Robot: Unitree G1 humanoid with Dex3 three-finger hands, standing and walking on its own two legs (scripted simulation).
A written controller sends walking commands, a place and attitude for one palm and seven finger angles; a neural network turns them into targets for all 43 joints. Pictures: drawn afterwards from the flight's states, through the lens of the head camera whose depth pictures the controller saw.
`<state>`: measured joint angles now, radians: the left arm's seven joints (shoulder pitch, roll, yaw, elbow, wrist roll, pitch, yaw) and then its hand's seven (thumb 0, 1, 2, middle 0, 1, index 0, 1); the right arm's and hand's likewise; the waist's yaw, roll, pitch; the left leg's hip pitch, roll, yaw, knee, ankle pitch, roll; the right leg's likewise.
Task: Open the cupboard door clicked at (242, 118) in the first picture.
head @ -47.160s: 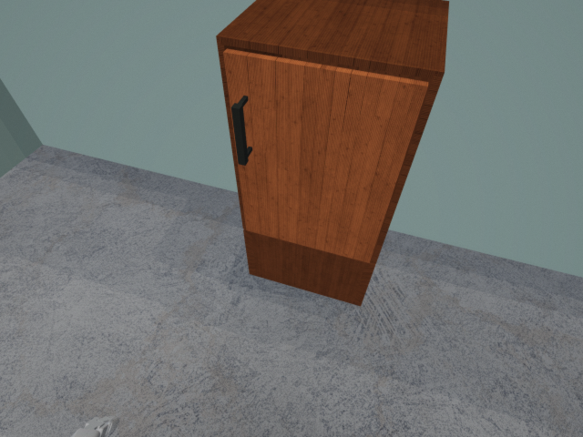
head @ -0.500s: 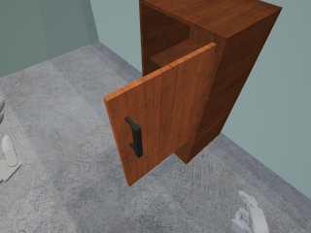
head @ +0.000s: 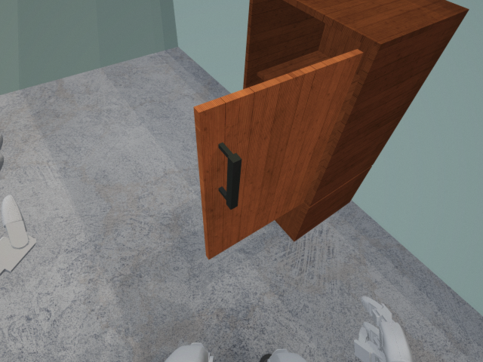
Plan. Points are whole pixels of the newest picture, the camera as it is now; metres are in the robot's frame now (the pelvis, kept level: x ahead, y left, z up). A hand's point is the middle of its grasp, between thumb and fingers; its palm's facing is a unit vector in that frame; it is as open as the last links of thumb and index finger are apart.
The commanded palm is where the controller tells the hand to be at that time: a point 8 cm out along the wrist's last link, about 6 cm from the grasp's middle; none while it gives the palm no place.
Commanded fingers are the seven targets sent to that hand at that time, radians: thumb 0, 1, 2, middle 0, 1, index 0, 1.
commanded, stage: step back with the hand held close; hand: left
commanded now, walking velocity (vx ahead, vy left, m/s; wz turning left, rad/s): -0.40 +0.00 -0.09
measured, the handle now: (228, 177) +0.46 +0.06 -0.01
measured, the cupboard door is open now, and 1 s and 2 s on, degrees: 88 88 88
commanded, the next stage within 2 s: stop stepping back and stand still in 0.16 s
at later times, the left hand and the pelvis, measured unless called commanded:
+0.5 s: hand (35, 333) +0.12 +0.20 +0.19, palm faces +0.21 -0.82 -0.53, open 7.4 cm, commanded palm +0.07 +0.25 +0.20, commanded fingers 0.00 0.90 0.90 -0.20 -0.30 -0.20 -0.30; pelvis -0.11 -0.02 +0.01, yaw -10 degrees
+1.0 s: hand out of the picture +0.08 +0.20 +0.19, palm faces +0.34 -0.83 -0.45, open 7.4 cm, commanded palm +0.02 +0.25 +0.20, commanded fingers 0.00 0.90 0.90 -0.20 -0.30 -0.20 -0.30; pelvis -0.16 -0.03 +0.01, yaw -8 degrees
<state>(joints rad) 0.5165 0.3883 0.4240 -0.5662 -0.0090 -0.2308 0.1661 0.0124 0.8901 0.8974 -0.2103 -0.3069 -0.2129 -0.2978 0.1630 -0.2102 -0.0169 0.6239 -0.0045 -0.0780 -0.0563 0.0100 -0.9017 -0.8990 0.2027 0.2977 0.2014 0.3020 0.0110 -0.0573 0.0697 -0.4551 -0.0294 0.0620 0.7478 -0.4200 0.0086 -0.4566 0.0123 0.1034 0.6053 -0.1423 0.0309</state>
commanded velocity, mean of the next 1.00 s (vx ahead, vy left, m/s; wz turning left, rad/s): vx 0.03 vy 0.04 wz -0.02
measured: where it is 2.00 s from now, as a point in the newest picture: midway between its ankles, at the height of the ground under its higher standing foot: outside the picture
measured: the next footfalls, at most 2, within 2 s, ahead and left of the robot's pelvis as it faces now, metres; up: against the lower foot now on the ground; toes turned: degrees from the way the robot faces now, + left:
left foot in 0.02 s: +0.11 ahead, +0.10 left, +0.00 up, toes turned +3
right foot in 0.38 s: -0.18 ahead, -0.12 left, +0.00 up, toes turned -10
